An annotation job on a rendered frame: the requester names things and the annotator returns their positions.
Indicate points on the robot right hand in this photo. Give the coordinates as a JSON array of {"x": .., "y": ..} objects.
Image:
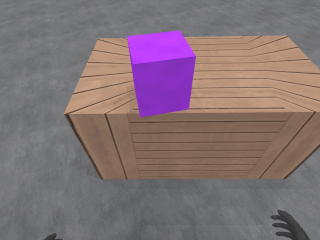
[{"x": 296, "y": 232}]

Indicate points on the pedestal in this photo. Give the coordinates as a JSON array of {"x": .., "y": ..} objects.
[{"x": 254, "y": 113}]

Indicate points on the carton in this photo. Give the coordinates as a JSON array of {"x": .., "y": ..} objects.
[{"x": 163, "y": 68}]

